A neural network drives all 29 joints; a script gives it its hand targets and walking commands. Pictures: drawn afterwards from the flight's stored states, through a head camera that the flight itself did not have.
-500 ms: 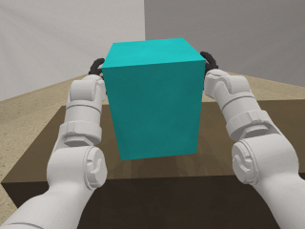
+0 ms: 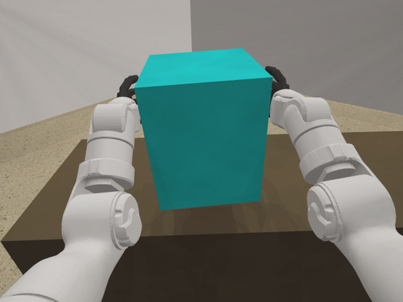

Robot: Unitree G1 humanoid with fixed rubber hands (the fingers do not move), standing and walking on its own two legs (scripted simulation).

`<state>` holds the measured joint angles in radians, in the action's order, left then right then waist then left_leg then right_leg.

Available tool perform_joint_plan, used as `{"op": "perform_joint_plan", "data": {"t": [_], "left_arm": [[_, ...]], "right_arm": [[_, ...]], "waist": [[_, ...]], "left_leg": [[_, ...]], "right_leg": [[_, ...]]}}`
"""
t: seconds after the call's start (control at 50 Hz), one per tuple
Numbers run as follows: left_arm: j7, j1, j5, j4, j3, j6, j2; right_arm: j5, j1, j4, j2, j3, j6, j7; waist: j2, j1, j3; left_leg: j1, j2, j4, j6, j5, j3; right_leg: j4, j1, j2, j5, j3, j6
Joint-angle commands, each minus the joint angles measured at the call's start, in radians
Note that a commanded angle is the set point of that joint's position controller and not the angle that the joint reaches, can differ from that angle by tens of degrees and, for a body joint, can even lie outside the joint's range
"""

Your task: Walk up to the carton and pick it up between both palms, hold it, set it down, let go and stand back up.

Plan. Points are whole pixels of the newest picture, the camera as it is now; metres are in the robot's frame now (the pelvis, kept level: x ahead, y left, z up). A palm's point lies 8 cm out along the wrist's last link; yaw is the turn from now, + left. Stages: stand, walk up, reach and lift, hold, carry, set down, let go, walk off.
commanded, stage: hold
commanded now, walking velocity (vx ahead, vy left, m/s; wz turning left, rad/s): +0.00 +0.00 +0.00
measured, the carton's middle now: (203, 125) +0.38 +0.02 +0.25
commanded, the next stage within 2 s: set down in 0.66 s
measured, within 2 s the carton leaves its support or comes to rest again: neither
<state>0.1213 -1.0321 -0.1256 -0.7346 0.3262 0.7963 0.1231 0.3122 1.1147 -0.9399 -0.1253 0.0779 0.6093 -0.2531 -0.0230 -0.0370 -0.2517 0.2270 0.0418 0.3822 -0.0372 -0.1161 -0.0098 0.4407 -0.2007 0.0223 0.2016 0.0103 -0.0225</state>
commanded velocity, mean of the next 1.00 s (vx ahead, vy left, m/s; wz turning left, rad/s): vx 0.00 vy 0.00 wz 0.00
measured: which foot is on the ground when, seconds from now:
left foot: down 0.00-1.00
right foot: down 0.00-1.00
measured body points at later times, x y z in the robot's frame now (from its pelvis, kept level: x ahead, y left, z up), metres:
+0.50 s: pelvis +0.00 +0.00 +0.00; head -0.11 +0.01 +0.44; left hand +0.38 +0.17 +0.29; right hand +0.38 -0.13 +0.30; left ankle +0.06 +0.14 -0.74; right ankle +0.02 -0.10 -0.74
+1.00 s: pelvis +0.00 +0.00 +0.00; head -0.10 +0.01 +0.44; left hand +0.39 +0.17 +0.32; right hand +0.39 -0.12 +0.33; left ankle +0.06 +0.14 -0.74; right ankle +0.02 -0.10 -0.74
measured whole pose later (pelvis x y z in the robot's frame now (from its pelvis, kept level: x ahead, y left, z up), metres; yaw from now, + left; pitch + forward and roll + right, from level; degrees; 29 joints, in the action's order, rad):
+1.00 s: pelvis +0.00 +0.00 +0.00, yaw +0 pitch -2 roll +0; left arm 0.06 -1.10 -0.22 -0.74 0.41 0.69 0.13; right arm 0.23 1.19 -0.99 -0.09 0.17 0.49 -0.22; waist -0.02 -0.04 -0.23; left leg 0.23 0.04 0.38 -0.03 -0.12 -0.01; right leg 0.44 -0.20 0.02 0.21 0.01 -0.02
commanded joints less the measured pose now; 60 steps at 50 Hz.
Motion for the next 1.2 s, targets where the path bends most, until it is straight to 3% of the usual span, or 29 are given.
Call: {"op": "perform_joint_plan", "data": {"t": [0.0,0.64,0.66,0.8,0.86,0.92,0.98,1.02,1.12,1.18], "left_arm": [[-0.179,-1.053,0.225,0.343,-0.319,-0.093,-0.679],[-0.173,-1.062,0.233,0.336,-0.33,-0.093,-0.683],[-0.189,-0.982,0.192,0.366,-0.287,-0.078,-0.621],[-0.208,-1.123,0.204,0.255,-0.289,-0.14,-0.631],[-0.217,-1.121,0.136,0.189,-0.207,-0.181,-0.601],[-0.239,-0.963,-0.008,0.051,-0.054,-0.192,-0.512],[-0.266,-0.815,-0.091,0.003,-0.014,-0.186,-0.461],[-0.276,-0.772,-0.094,-0.006,-0.028,-0.192,-0.459],[-0.248,-0.788,-0.018,0.117,-0.155,-0.23,-0.533],[-0.217,-0.815,0.028,0.229,-0.246,-0.264,-0.586]], "right_arm": [[0.19,0.979,0.329,0.696,-0.159,-0.005,0.116],[0.191,0.983,0.32,0.688,-0.152,-0.006,0.118],[0.217,0.946,0.348,0.74,-0.238,-0.004,0.126],[0.127,1.094,0.295,0.72,-0.158,-0.088,0.146],[0.059,1.097,0.213,0.704,-0.1,-0.145,0.163],[-0.032,0.983,0.05,0.652,-0.011,-0.18,0.183],[-0.082,0.883,-0.012,0.588,0.029,-0.21,0.195],[-0.108,0.868,-0.003,0.572,0.042,-0.242,0.194],[-0.1,0.873,0.088,0.567,-0.002,-0.323,0.181],[-0.072,0.864,0.155,0.596,-0.073,-0.353,0.175]], "waist": [[0.083,-0.094,-0.267],[0.093,-0.095,-0.274],[0.061,-0.031,-0.25],[0.073,-0.048,-0.308],[0.063,-0.025,-0.268],[0.028,0.013,-0.139],[0.014,0.018,-0.092],[0.011,0.003,-0.09],[0.047,-0.039,-0.204],[0.063,-0.038,-0.319]], "left_leg": [[-0.132,-0.093,-0.005,0.026,-0.043,0.028],[-0.127,-0.091,-0.008,0.02,-0.05,0.033],[-0.117,-0.113,-0.029,0.054,-0.049,0.013],[-0.141,-0.099,-0.036,0.042,-0.116,0.021],[-0.156,-0.094,-0.056,0.053,-0.139,0.019],[-0.174,-0.091,-0.094,0.073,-0.173,0.002],[-0.218,-0.085,-0.114,0.078,-0.156,-0.011],[-0.22,-0.083,-0.115,0.075,-0.136,-0.016],[-0.271,-0.075,-0.083,0.034,-0.002,-0.012],[-0.35,-0.081,-0.041,0.015,0.126,-0.007]], "right_leg": [[-0.202,0.021,0.031,-0.072,-0.053,0.067],[-0.199,0.012,0.032,-0.068,-0.052,0.062],[-0.201,0.041,0.023,-0.06,-0.043,0.089],[-0.21,-0.056,0.009,0.061,-0.012,0.086],[-0.219,-0.055,0.004,0.114,0.003,0.077],[-0.241,-0.042,-0.004,0.191,0.018,0.078],[-0.249,0.005,0.004,0.18,0.028,0.076],[-0.247,0.032,0.009,0.152,0.038,0.072],[-0.226,0.09,0.026,0.013,0.059,0.062],[-0.214,0.119,0.034,-0.093,0.063,0.063]]}}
